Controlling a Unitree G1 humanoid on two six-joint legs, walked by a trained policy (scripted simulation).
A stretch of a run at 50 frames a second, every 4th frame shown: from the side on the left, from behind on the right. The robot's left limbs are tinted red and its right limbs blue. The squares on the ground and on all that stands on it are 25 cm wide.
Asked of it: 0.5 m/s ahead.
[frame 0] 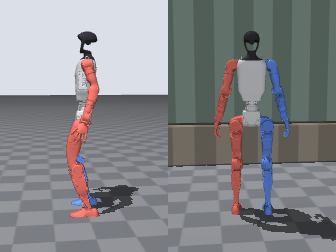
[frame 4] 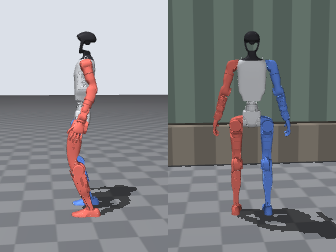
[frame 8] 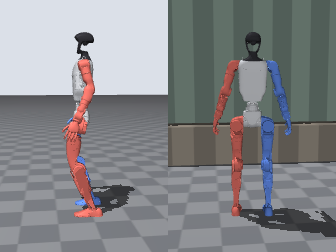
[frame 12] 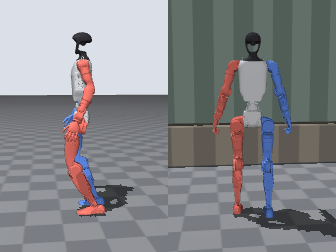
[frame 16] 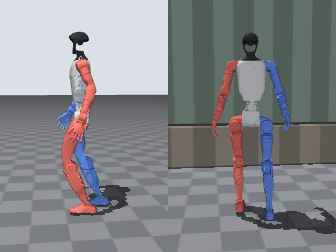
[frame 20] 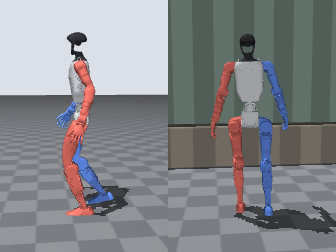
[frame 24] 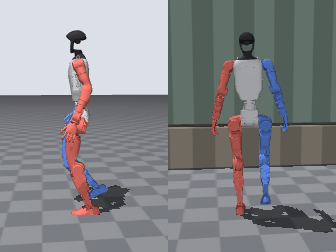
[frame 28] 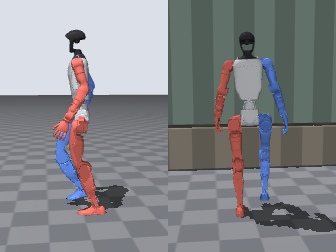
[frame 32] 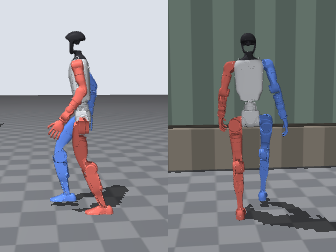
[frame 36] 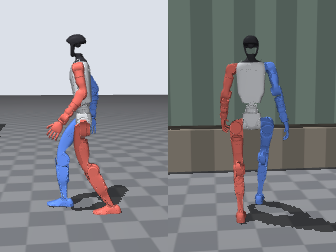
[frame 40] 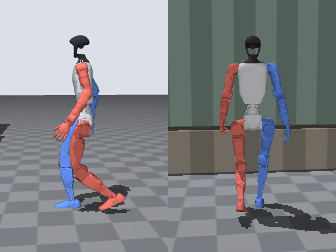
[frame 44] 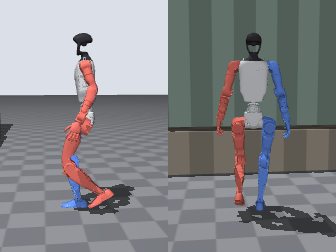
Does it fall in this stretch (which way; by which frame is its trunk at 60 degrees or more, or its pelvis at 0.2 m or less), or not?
no
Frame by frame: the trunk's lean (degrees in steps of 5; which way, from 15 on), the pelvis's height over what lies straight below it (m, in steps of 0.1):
0: 5, 0.8
4: 5, 0.8
8: 5, 0.8
12: 0, 0.8
16: 0, 0.8
20: 5, 0.8
24: 5, 0.8
28: 5, 0.8
32: 5, 0.8
36: 5, 0.8
40: 5, 0.7
44: 5, 0.8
